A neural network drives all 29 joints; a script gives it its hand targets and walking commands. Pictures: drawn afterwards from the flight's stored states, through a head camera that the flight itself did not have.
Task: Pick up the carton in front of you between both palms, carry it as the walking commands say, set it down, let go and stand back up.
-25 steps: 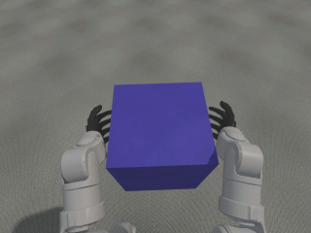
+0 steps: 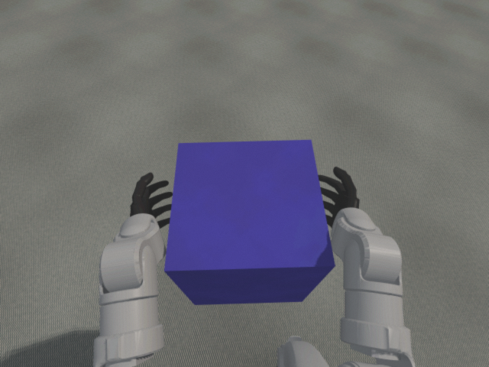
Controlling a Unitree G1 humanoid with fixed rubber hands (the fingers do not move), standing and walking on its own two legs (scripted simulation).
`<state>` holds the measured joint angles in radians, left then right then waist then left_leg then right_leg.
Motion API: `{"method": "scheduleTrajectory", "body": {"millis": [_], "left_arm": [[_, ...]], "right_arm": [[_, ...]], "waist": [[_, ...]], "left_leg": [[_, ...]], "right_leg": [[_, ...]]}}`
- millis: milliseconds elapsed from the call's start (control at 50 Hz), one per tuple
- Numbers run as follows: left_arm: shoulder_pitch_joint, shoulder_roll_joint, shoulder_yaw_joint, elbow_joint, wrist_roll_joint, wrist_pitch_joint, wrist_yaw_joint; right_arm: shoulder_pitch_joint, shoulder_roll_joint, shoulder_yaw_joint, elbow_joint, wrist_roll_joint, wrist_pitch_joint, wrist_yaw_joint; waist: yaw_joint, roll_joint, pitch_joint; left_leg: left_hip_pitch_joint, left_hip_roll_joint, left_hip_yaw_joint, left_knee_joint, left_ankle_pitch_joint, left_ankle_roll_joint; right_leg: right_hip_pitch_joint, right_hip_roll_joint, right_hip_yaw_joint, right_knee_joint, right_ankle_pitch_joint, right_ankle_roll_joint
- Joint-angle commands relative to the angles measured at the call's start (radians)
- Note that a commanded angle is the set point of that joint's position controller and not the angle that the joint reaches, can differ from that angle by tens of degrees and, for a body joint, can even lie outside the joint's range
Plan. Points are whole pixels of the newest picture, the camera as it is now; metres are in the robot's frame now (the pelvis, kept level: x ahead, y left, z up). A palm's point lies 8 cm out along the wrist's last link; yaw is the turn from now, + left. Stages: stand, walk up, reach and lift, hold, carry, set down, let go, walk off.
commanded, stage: carry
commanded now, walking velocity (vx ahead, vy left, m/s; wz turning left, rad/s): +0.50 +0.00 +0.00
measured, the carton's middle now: (246, 231) +0.34 -0.01 +0.02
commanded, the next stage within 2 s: none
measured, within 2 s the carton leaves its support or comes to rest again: neither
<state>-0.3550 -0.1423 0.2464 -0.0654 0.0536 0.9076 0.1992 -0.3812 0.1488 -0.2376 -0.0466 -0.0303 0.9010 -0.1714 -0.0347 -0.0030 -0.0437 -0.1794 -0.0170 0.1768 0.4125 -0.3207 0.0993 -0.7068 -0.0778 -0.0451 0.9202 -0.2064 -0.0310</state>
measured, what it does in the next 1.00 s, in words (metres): walks ahead: right foot, then left foot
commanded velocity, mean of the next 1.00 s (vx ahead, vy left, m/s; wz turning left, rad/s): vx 0.50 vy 0.00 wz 0.00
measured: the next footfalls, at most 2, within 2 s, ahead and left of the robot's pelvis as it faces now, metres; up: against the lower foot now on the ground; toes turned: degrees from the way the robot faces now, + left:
right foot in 0.16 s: +0.33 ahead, -0.11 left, +0.00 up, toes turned -10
left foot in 0.66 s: +0.64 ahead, +0.14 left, +0.00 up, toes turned +13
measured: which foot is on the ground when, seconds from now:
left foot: down 0.00-0.20, up 0.22-0.64, down 0.66-1.00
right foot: up 0.00-0.14, down 0.16-0.66, up 0.68-1.00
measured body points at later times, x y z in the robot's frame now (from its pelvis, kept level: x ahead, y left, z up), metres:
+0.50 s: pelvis +0.36 -0.02 +0.01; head +0.33 -0.03 +0.46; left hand +0.58 +0.14 +0.08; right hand +0.59 -0.16 +0.09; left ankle +0.48 +0.15 -0.69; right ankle +0.29 -0.10 -0.74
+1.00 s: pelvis +0.67 +0.03 +0.01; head +0.65 +0.04 +0.46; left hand +0.91 +0.17 +0.08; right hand +0.90 -0.13 +0.09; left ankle +0.60 +0.13 -0.74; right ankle +0.79 -0.11 -0.70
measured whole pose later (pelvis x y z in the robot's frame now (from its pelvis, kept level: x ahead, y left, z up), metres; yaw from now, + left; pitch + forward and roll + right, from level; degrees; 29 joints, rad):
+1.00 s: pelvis +0.67 +0.03 +0.01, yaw -2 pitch +4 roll +0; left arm 0.12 -0.14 0.03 -0.54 0.02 1.10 0.15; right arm 0.10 0.14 -0.03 -0.52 0.00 1.09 -0.15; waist -0.04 -0.01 -0.14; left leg -0.07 0.06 0.25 0.25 -0.24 0.01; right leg -0.59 -0.11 -0.14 0.66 -0.10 0.00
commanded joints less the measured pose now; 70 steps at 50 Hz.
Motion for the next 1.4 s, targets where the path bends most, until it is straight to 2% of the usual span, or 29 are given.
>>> {"method": "scheduleTrajectory", "body": {"millis": [0,80,100,120,140,160,180,200,240,300,360,540,600,620,640,660,720,760,820,1000,1060,1080,1100,1120,1140,1160,1200,1280,1380], "left_arm": [[-0.417,-0.764,-0.648,-0.115,-0.156,0.029,-0.022],[-0.236,-0.751,-0.685,-0.224,-0.179,0.072,-0.035],[-0.159,-0.75,-0.705,-0.253,-0.186,0.087,-0.041],[-0.099,-0.749,-0.697,-0.287,-0.183,0.099,-0.042],[-0.041,-0.721,-0.687,-0.308,-0.175,0.113,-0.042],[0.037,-0.728,-0.7,-0.319,-0.179,0.127,-0.045],[0.067,-0.777,-0.713,-0.394,-0.199,0.13,-0.055],[0.084,-0.81,-0.724,-0.424,-0.217,0.132,-0.065],[0.068,-0.84,-0.753,-0.507,-0.222,0.13,-0.088],[0.052,-0.782,-0.777,-0.568,-0.232,0.139,-0.11],[0.096,-0.697,-0.781,-0.564,-0.238,0.161,-0.113],[0.145,-0.538,-0.725,-0.533,-0.196,0.232,-0.061],[0.118,-0.524,-0.733,-0.547,-0.197,0.24,-0.045],[0.105,-0.526,-0.748,-0.579,-0.203,0.238,-0.042],[0.131,-0.54,-0.764,-0.578,-0.206,0.239,-0.043],[0.117,-0.575,-0.776,-0.584,-0.227,0.232,-0.048],[0.064,-0.678,-0.792,-0.558,-0.227,0.197,-0.074],[0.095,-0.71,-0.764,-0.514,-0.196,0.178,-0.079],[0.125,-0.722,-0.757,-0.519,-0.172,0.158,-0.069],[0.171,-0.591,-0.752,-0.579,-0.188,0.21,-0.057],[0.167,-0.554,-0.741,-0.584,-0.205,0.22,-0.054],[0.174,-0.549,-0.742,-0.59,-0.213,0.222,-0.052],[0.201,-0.504,-0.729,-0.57,-0.207,0.226,-0.05],[0.219,-0.506,-0.731,-0.556,-0.207,0.223,-0.051],[0.24,-0.552,-0.726,-0.544,-0.218,0.225,-0.059],[0.238,-0.593,-0.721,-0.552,-0.221,0.216,-0.068],[0.142,-0.689,-0.766,-0.599,-0.24,0.19,-0.093],[0.127,-0.693,-0.782,-0.576,-0.248,0.169,-0.12],[0.172,-0.616,-0.766,-0.588,-0.235,0.179,-0.107]], "right_arm": [[-0.33,0.732,0.602,-0.119,0.128,0.025,0.009],[-0.186,0.73,0.657,-0.284,0.149,0.058,0.02],[-0.112,0.714,0.668,-0.317,0.154,0.074,0.02],[-0.088,0.7,0.679,-0.372,0.166,0.091,0.023],[-0.038,0.708,0.689,-0.406,0.17,0.114,0.028],[0.006,0.707,0.697,-0.433,0.17,0.13,0.034],[0.029,0.734,0.723,-0.488,0.178,0.137,0.043],[0.038,0.764,0.729,-0.517,0.192,0.145,0.054],[0.076,0.805,0.74,-0.538,0.188,0.148,0.074],[0.09,0.776,0.76,-0.563,0.182,0.147,0.077],[0.132,0.701,0.761,-0.569,0.167,0.164,0.065],[0.156,0.53,0.708,-0.547,0.169,0.243,0.028],[0.195,0.515,0.68,-0.518,0.163,0.242,0.019],[0.206,0.505,0.669,-0.52,0.16,0.238,0.016],[0.211,0.516,0.673,-0.52,0.162,0.233,0.014],[0.206,0.569,0.685,-0.534,0.179,0.225,0.021],[0.119,0.666,0.721,-0.563,0.189,0.187,0.045],[0.088,0.687,0.749,-0.576,0.192,0.17,0.06],[0.106,0.674,0.767,-0.579,0.216,0.163,0.077],[0.191,0.549,0.741,-0.604,0.189,0.207,0.045],[0.165,0.525,0.731,-0.611,0.178,0.222,0.029],[0.192,0.509,0.725,-0.612,0.173,0.225,0.022],[0.184,0.488,0.727,-0.638,0.167,0.234,0.018],[0.191,0.498,0.743,-0.626,0.174,0.242,0.017],[0.19,0.519,0.765,-0.638,0.185,0.237,0.02],[0.188,0.573,0.761,-0.624,0.192,0.233,0.029],[0.16,0.673,0.776,-0.608,0.187,0.206,0.05],[0.15,0.71,0.774,-0.587,0.151,0.173,0.052],[0.2,0.624,0.754,-0.605,0.141,0.185,0.033]], "waist": [[-0.013,0.145,-0.232],[0.03,0.158,-0.303],[0.049,0.151,-0.363],[0.087,0.068,-0.442],[0.076,-0.192,-0.523],[0.07,-0.278,-0.544],[0.061,-0.19,-0.542],[0.064,-0.079,-0.486],[0.051,-0.028,-0.361],[0.044,-0.092,-0.264],[0.039,-0.139,-0.19],[0.056,-0.138,-0.046],[0.019,-0.034,-0.193],[0.004,0.17,-0.272],[0.02,0.391,-0.333],[0.01,0.293,-0.339],[0.011,0.08,-0.31],[0.02,0.071,-0.284],[0.016,0.134,-0.229],[0.013,0.135,-0.081],[0.036,0.104,-0.131],[0.053,0.07,-0.225],[0.066,-0.203,-0.303],[0.059,-0.369,-0.307],[0.061,-0.295,-0.31],[0.061,-0.181,-0.317],[0.056,-0.076,-0.319],[0.048,-0.135,-0.215],[0.042,-0.155,-0.147]], "left_leg": [[0.292,0.2,-0.086,-0.109,0.809,0.016],[0.324,0.188,-0.009,0.074,1.083,-0.04],[0.238,0.173,0.025,0.223,1.02,-0.07],[0.031,0.131,0.002,0.437,0.736,-0.104],[-0.271,0.032,-0.025,0.724,0.203,-0.134],[-0.471,-0.037,-0.099,0.917,-0.185,-0.126],[-0.553,0.024,-0.176,0.991,-0.155,-0.096],[-0.539,0.08,-0.191,0.914,-0.117,-0.091],[-0.473,0.115,-0.176,0.759,-0.013,-0.096],[-0.4,0.127,-0.107,0.56,0.051,-0.104],[-0.383,0.125,-0.06,0.347,0.147,-0.123],[-0.331,0.118,0.025,0.094,0.268,-0.117],[0.06,0.072,0.074,0.026,0.096,-0.062],[0.285,0.29,-0.251,-0.045,0.105,0.013],[0.438,0.455,-0.625,-0.151,0.175,0.102],[0.464,0.466,-0.601,-0.155,0.351,0.14],[0.238,0.413,-0.379,-0.158,0.34,0.055],[0.147,0.377,-0.277,-0.225,0.159,0.017],[0.118,0.349,-0.186,-0.3,0.074,0.019],[0.145,0.292,-0.015,-0.251,0.25,-0.007],[0.12,0.227,0.066,0.006,0.456,-0.049],[0.009,0.184,0.089,0.228,0.485,-0.077],[-0.198,0.103,0.083,0.557,0.226,-0.13],[-0.476,0.013,-0.008,0.742,-0.157,-0.138],[-0.556,0.067,-0.103,0.869,-0.176,-0.114],[-0.553,0.101,-0.138,0.891,-0.164,-0.103],[-0.47,0.151,-0.164,0.757,-0.041,-0.088],[-0.438,0.149,-0.085,0.539,0.12,-0.102],[-0.353,0.106,0.006,0.249,0.21,-0.109]], "right_leg": [[0.051,0.043,-0.132,-0.316,0.236,0.003],[0.374,0.131,-0.248,-0.505,0.307,-0.009],[0.577,0.124,-0.243,-0.546,0.318,-0.015],[0.84,-0.003,-0.072,-0.496,0.391,-0.054],[1.08,-0.275,0.345,-0.458,0.611,-0.171],[1.154,-0.371,0.52,-0.544,0.59,-0.268],[1.15,-0.351,0.456,-0.53,0.528,-0.271],[1.055,-0.309,0.34,-0.545,0.522,-0.206],[0.817,-0.267,0.235,-0.65,0.339,-0.134],[0.638,-0.218,0.104,-0.762,0.049,-0.105],[0.596,-0.182,0.007,-0.815,-0.011,-0.098],[0.639,-0.183,-0.053,-0.77,0.097,-0.07],[0.544,-0.101,-0.167,-0.358,0.332,-0.012],[0.314,-0.024,-0.188,-0.038,0.19,0.036],[0.044,0.085,-0.125,0.2,-0.229,0.072],[-0.028,0.047,-0.029,0.344,-0.259,0.051],[0.031,-0.054,0.046,0.279,-0.165,0.025],[0.082,-0.057,0.016,0.13,-0.102,0.024],[0.092,-0.052,-0.036,-0.023,-0.002,0.027],[0.19,-0.016,-0.165,-0.391,0.162,0.029],[0.412,0.048,-0.234,-0.468,0.071,0.011],[0.644,0.031,-0.183,-0.474,0.02,-0.011],[0.814,-0.237,0.217,-0.571,-0.021,-0.081],[0.957,-0.359,0.508,-0.665,0.074,-0.189],[0.964,-0.37,0.463,-0.66,0.232,-0.206],[0.903,-0.333,0.376,-0.636,0.349,-0.177],[0.787,-0.3,0.224,-0.664,0.245,-0.105],[0.663,-0.236,0.041,-0.784,0.047,-0.069],[0.663,-0.193,-0.151,-0.695,0.47,-0.061]]}}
